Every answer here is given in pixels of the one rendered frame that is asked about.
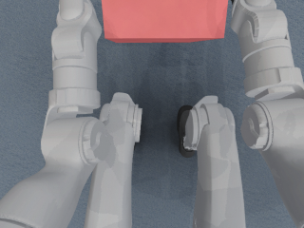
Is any robot left forearm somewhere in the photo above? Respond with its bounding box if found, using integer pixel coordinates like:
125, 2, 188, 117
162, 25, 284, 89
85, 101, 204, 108
41, 0, 102, 151

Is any robot left upper arm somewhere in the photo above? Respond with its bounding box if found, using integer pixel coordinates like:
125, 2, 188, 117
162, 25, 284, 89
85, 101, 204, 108
0, 116, 110, 228

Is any robot right upper arm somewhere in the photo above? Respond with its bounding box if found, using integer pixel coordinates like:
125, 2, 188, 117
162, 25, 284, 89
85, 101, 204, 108
240, 98, 304, 228

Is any left robot thigh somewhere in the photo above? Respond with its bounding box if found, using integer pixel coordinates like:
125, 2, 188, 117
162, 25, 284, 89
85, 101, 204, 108
84, 100, 143, 228

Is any robot right shin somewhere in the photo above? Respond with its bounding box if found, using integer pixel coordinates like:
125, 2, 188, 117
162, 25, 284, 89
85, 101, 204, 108
183, 95, 236, 151

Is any robot right forearm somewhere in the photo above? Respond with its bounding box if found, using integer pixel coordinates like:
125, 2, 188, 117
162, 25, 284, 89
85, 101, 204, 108
230, 0, 304, 102

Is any carton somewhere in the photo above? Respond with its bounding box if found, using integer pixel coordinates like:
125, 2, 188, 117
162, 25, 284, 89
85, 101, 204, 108
102, 0, 228, 43

